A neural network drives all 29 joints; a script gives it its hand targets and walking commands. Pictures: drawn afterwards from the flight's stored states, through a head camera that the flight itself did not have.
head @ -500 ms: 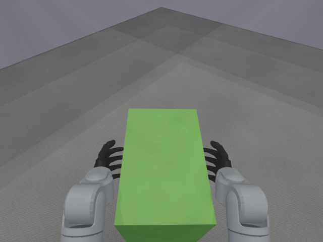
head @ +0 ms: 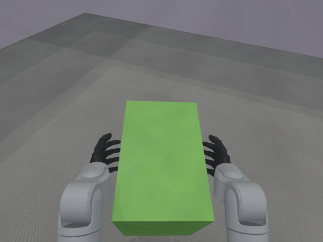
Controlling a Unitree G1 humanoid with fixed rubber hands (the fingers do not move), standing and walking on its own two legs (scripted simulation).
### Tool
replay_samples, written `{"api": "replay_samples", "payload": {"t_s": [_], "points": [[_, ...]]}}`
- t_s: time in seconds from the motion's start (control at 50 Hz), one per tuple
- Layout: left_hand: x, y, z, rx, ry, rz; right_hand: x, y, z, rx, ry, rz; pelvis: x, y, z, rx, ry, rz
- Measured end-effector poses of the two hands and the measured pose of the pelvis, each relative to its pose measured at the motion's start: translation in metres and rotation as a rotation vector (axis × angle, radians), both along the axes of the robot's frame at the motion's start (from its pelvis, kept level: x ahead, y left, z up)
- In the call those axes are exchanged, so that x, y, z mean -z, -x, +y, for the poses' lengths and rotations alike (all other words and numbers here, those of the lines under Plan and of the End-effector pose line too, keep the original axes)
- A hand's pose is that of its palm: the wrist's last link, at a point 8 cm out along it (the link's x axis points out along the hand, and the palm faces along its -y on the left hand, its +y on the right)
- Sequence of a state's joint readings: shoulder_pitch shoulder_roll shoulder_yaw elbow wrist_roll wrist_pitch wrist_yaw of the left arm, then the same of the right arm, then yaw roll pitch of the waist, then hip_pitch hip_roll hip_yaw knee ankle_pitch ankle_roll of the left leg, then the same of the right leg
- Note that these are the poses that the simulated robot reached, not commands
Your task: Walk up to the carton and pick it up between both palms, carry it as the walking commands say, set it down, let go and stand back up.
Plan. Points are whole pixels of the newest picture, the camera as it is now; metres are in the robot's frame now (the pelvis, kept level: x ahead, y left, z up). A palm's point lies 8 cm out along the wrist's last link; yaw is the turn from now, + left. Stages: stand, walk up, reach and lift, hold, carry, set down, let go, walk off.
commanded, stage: carry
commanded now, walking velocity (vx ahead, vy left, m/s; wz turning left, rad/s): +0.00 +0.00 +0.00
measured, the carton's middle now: (159, 170) +0.29 +0.00 +0.03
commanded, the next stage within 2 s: none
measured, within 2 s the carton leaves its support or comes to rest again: neither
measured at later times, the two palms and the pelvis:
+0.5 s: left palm (143, 182) +0.22 +0.04 +0.11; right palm (272, 183) +0.21 -0.22 +0.12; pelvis -0.03 -0.08 +0.01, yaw -3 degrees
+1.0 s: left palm (153, 185) +0.22 +0.02 +0.09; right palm (282, 197) +0.19 -0.24 +0.10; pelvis -0.05 -0.08 +0.00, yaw -7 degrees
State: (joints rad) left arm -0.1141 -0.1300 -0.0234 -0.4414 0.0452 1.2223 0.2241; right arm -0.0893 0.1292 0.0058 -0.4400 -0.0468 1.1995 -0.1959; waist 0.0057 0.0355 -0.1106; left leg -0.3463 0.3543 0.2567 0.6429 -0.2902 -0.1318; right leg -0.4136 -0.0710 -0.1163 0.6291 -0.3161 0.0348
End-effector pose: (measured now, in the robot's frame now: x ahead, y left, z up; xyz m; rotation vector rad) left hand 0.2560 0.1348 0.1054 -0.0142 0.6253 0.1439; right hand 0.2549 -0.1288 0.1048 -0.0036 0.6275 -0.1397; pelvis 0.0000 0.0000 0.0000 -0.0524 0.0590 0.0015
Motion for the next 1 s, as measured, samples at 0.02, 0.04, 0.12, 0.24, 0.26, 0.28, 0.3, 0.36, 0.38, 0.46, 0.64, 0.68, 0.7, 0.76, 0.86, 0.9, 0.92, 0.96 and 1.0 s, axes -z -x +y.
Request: {"api": "replay_samples", "payload": {"t_s": [0.02, 0.04, 0.12, 0.24, 0.26, 0.28, 0.3, 0.36, 0.38, 0.46, 0.64, 0.68, 0.7, 0.76, 0.86, 0.9, 0.92, 0.96, 1.0], "points": [[0.004, -0.003, -0.015, 0.01, -0.007, -0.006, 0.006, 0.0, -0.015, 0.011, -0.007, -0.007, 0.007, 0.0, -0.011, 0.002, -0.011, 0.002], [0.01, -0.005, -0.029, 0.027, -0.022, 0.002, 0.013, 0.0, -0.029, 0.027, -0.02, -0.001, 0.011, 0.001, -0.02, 0.008, -0.017, 0.008], [0.027, 0.002, -0.067, 0.084, -0.066, 0.093, 0.035, 0.018, -0.066, 0.081, -0.065, 0.089, 0.006, 0.011, -0.041, 0.027, -0.047, 0.008], [0.023, 0.016, -0.088, 0.083, -0.049, 0.079, 0.027, 0.032, -0.087, 0.082, -0.054, 0.074, -0.001, 0.021, -0.063, 0.049, -0.056, 0.004], [0.021, 0.018, -0.089, 0.077, -0.043, 0.064, 0.023, 0.032, -0.088, 0.077, -0.048, 0.059, -0.001, 0.022, -0.066, 0.051, -0.054, 0.005], [0.018, 0.02, -0.09, 0.071, -0.036, 0.05, 0.019, 0.032, -0.089, 0.071, -0.04, 0.045, -0.002, 0.023, -0.069, 0.053, -0.052, 0.007], [0.016, 0.021, -0.09, 0.065, -0.027, 0.038, 0.014, 0.032, -0.089, 0.065, -0.031, 0.033, -0.002, 0.023, -0.071, 0.053, -0.048, 0.008], [0.011, 0.025, -0.089, 0.049, 0.002, 0.011, 0.003, 0.032, -0.088, 0.047, 0.003, 0.006, -0.001, 0.024, -0.076, 0.047, -0.038, 0.006], [0.011, 0.027, -0.089, 0.043, 0.013, 0.012, 0.0, 0.033, -0.088, 0.04, 0.017, 0.008, -0.003, 0.025, -0.078, 0.046, -0.044, 0.002], [0.003, 0.035, -0.091, 0.034, 0.019, 0.023, -0.009, 0.038, -0.091, 0.026, 0.031, 0.019, -0.009, 0.026, -0.083, 0.054, -0.053, -0.013], [-0.006, 0.033, -0.108, 0.072, -0.014, 0.033, -0.008, 0.049, -0.107, 0.064, 0.0, 0.028, -0.01, 0.032, -0.088, 0.061, -0.054, -0.025], [-0.005, 0.033, -0.111, 0.078, -0.016, 0.038, -0.007, 0.05, -0.11, 0.071, -0.004, 0.033, -0.01, 0.033, -0.089, 0.061, -0.053, -0.025], [-0.005, 0.033, -0.112, 0.08, -0.016, 0.04, -0.006, 0.05, -0.111, 0.074, -0.005, 0.035, -0.01, 0.034, -0.09, 0.061, -0.053, -0.025], [-0.003, 0.032, -0.113, 0.083, -0.016, 0.044, -0.005, 0.051, -0.112, 0.078, -0.008, 0.039, -0.01, 0.034, -0.09, 0.06, -0.053, -0.022], [0.0, 0.032, -0.113, 0.081, -0.011, 0.037, -0.002, 0.05, -0.112, 0.079, -0.01, 0.032, -0.006, 0.038, -0.09, 0.076, -0.054, -0.016], [0.003, 0.032, -0.113, 0.084, -0.007, 0.037, 0.001, 0.051, -0.112, 0.084, -0.009, 0.032, -0.004, 0.04, -0.089, 0.087, -0.054, -0.014], [0.004, 0.032, -0.113, 0.087, -0.005, 0.038, 0.002, 0.053, -0.112, 0.088, -0.008, 0.033, -0.003, 0.042, -0.088, 0.093, -0.055, -0.014], [0.008, 0.033, -0.114, 0.096, 0.0, 0.042, 0.005, 0.056, -0.113, 0.098, -0.006, 0.037, -0.002, 0.045, -0.087, 0.106, -0.056, -0.013], [0.011, 0.035, -0.116, 0.109, 0.004, 0.045, 0.008, 0.062, -0.114, 0.112, -0.004, 0.04, 0.0, 0.049, -0.085, 0.118, -0.058, -0.014]]}}
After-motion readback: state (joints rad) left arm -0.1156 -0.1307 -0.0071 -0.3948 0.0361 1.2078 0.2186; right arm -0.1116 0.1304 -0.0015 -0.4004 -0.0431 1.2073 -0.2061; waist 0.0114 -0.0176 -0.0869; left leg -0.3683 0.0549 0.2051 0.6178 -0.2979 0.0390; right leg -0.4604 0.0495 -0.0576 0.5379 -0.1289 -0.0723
